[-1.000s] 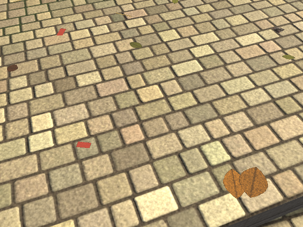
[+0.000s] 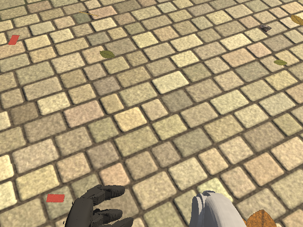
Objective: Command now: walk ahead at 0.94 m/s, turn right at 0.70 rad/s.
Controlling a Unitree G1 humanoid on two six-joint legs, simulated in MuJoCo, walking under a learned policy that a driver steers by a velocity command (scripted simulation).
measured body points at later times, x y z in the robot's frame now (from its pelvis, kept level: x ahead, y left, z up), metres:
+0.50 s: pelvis +0.49 -0.03 +0.17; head +0.52 -0.05 +0.62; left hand +0.60 +0.27 +0.07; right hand +0.66 -0.33 +0.14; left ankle +0.61 +0.06 -0.55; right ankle +0.22 -0.04 -0.49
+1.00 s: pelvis +0.92 -0.24 +0.18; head +0.94 -0.25 +0.63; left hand +1.15 -0.08 +0.07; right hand +0.82 -0.48 +0.05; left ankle +0.85 -0.05 -0.42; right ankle +0.90 -0.32 -0.55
